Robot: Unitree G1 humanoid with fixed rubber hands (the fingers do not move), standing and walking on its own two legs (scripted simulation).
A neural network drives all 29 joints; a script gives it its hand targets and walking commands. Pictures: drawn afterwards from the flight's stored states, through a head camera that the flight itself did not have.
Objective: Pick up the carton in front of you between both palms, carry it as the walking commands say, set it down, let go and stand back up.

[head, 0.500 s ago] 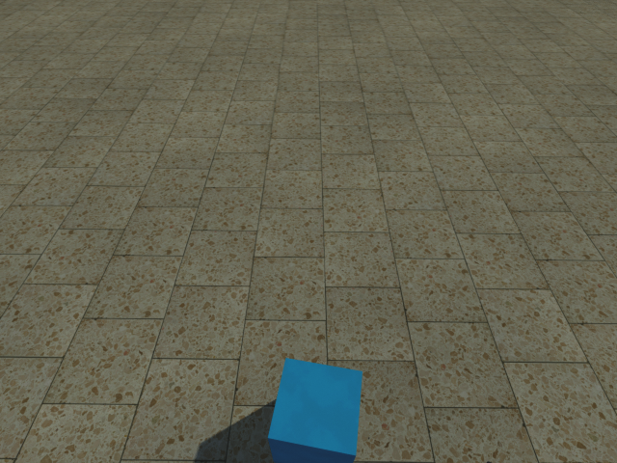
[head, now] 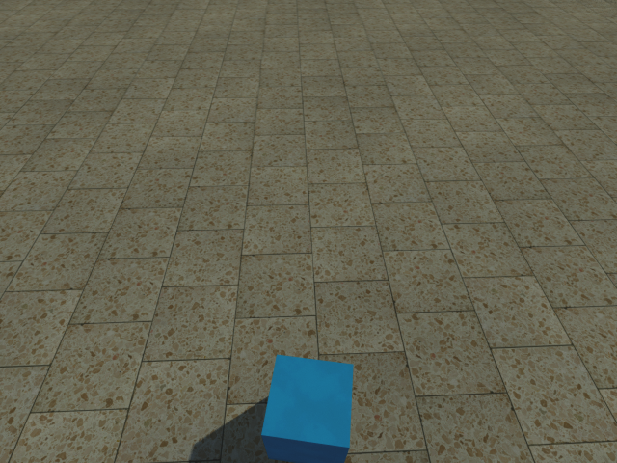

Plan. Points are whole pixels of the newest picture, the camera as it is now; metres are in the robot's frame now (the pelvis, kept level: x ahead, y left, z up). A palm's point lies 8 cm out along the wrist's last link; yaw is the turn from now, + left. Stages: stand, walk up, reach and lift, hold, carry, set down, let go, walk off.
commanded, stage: stand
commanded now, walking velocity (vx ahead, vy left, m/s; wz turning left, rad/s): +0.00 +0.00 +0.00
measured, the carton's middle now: (309, 412) +0.38 -0.01 -0.63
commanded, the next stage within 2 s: none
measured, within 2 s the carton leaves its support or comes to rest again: neither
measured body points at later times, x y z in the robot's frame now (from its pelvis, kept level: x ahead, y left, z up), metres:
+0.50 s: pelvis -0.02 +0.01 +0.01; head -0.02 +0.00 +0.46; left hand -0.01 +0.25 -0.14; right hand -0.05 -0.24 -0.15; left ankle -0.09 +0.13 -0.72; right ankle -0.03 -0.10 -0.72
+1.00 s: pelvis -0.03 +0.02 +0.01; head -0.03 +0.02 +0.46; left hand -0.06 +0.24 -0.15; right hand -0.09 -0.20 -0.15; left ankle -0.09 +0.13 -0.72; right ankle -0.03 -0.10 -0.72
